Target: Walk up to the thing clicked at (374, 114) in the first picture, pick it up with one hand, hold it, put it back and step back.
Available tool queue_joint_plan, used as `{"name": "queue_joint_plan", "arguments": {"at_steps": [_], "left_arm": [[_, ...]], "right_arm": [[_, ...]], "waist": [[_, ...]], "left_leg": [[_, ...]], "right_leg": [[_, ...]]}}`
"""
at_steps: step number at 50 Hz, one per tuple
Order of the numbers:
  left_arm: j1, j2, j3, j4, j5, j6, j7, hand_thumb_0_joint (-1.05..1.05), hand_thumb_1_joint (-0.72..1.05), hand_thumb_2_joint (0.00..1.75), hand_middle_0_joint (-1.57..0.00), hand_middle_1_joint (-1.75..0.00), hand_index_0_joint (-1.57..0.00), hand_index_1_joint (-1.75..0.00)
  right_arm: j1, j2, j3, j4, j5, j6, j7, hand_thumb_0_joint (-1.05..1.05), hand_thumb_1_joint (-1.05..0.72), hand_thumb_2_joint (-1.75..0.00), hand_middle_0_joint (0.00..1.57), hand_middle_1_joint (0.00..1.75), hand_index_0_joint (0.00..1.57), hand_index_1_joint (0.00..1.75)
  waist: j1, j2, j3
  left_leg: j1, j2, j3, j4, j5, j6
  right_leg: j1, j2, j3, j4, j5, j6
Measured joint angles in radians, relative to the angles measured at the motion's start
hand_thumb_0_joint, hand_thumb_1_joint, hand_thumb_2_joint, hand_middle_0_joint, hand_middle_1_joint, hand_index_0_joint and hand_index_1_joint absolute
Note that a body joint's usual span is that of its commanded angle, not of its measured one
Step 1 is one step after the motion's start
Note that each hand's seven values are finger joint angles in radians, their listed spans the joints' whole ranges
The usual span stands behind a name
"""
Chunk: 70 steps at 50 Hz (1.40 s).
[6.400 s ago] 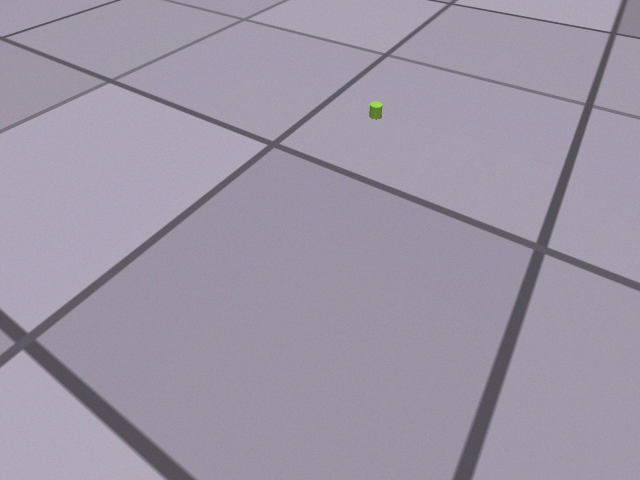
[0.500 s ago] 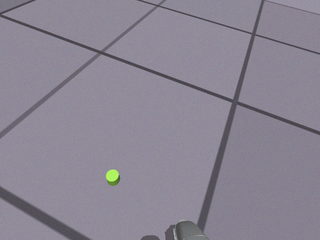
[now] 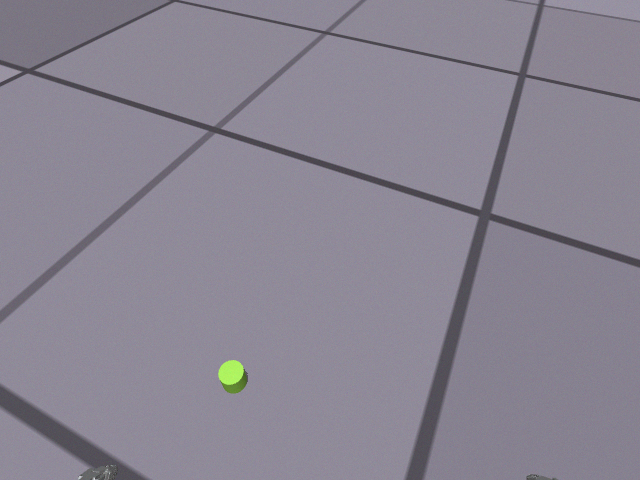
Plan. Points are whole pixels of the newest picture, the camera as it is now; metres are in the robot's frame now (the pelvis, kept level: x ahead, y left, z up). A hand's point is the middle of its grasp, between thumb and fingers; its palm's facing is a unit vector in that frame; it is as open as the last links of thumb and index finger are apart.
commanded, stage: walk up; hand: left
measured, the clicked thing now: (233, 376) +0.51 +0.27 -0.71
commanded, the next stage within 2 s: stand in 1.44 s
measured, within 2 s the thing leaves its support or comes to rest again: neither
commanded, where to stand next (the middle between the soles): +0.10 -0.02 m, yaw +3 degrees
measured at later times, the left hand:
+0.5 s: hand out of the picture +0.10 +0.23 -0.13, palm faces +0.01 -0.96 -0.29, open 7.3 cm
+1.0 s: hand out of the picture +0.09 +0.26 -0.12, palm faces +0.02 -0.95 -0.31, open 7.3 cm
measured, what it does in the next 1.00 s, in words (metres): stands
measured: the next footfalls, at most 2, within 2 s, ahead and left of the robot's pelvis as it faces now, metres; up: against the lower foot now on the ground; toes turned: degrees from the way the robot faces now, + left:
none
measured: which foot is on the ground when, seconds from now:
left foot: down 0.00-1.00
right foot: down 0.00-1.00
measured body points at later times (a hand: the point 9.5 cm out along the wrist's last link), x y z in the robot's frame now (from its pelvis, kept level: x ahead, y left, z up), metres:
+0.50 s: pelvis +0.00 -0.01 +0.03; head +0.02 -0.01 +0.48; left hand +0.10 +0.28 -0.10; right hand +0.08 -0.32 -0.10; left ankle +0.03 +0.14 -0.71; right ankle +0.02 -0.13 -0.71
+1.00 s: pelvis +0.01 +0.01 +0.04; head +0.03 +0.01 +0.48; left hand +0.08 +0.31 -0.10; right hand +0.11 -0.29 -0.09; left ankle +0.03 +0.14 -0.71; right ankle +0.02 -0.13 -0.71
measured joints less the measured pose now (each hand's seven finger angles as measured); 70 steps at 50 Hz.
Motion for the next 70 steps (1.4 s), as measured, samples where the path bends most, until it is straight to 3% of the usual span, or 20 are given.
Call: {"name": "queue_joint_plan", "arguments": {"at_steps": [2,10,23,32,47,70], "left_arm": [[0.001,-0.002,0.002,0.019,0.005,-0.011,0.0,0.0,0.91,0.9,-0.2,-0.3,-0.21,-0.3],[0.009,-0.039,-0.027,0.096,0.015,-0.018,-0.01,0.0,0.91,0.9,-0.2,-0.3,-0.21,-0.3],[-0.049,-0.065,-0.026,0.139,0.007,-0.019,-0.013,0.0,0.91,0.9,-0.2,-0.3,-0.21,-0.3],[-0.071,-0.051,-0.018,0.149,0.006,-0.014,-0.015,0.0,0.91,0.9,-0.2,-0.3,-0.21,-0.3],[-0.035,-0.041,-0.023,0.18,0.009,-0.013,-0.012,0.0,0.91,0.9,-0.2,-0.3,-0.2,-0.3],[0.001,-0.055,-0.024,0.192,0.016,-0.02,-0.008,0.0,0.91,0.9,-0.2,-0.3,-0.21,-0.3]], "right_arm": [[-0.028,-0.005,-0.002,0.01,0.007,0.01,0.003,0.0,-0.9,-0.9,0.21,0.3,0.21,0.3],[-0.072,-0.036,-0.009,0.076,0.014,0.021,0.019,0.0,-0.9,-0.9,0.21,0.3,0.21,0.3],[-0.071,-0.013,0.003,0.17,0.007,0.03,0.028,0.0,-0.91,-0.9,0.2,0.3,0.21,0.3],[-0.067,0.004,0.005,0.185,0.008,0.021,0.023,0.0,-0.91,-0.9,0.2,0.3,0.21,0.3],[-0.1,0.015,-0.003,0.178,0.006,0.021,0.026,0.0,-0.91,-0.9,0.21,0.3,0.21,0.3],[-0.104,0.013,-0.008,0.184,0.01,0.034,0.029,0.0,-0.91,-0.9,0.2,0.3,0.21,0.3]], "waist": [[-0.001,0.023,0.008],[-0.002,0.047,-0.005],[-0.013,0.025,-0.024],[-0.022,0.014,-0.033],[-0.007,0.021,-0.039],[-0.005,0.026,-0.043]], "left_leg": [[-0.001,0.017,-0.017,-0.009,0.01,-0.011],[0.053,0.007,-0.021,-0.165,0.098,-0.017],[0.119,0.015,-0.025,-0.301,0.166,-0.026],[0.134,0.006,-0.02,-0.336,0.179,-0.015],[0.163,-0.011,-0.015,-0.374,0.188,0.0],[0.174,-0.009,-0.024,-0.395,0.194,-0.002]], "right_leg": [[0.01,0.016,-0.018,-0.024,0.012,0.015],[0.045,0.009,-0.026,-0.132,0.061,0.012],[0.122,0.018,-0.035,-0.287,0.138,0.014],[0.149,0.01,-0.032,-0.348,0.166,0.028],[0.183,-0.006,-0.029,-0.398,0.181,0.045],[0.204,-0.004,-0.039,-0.429,0.189,0.044]]}}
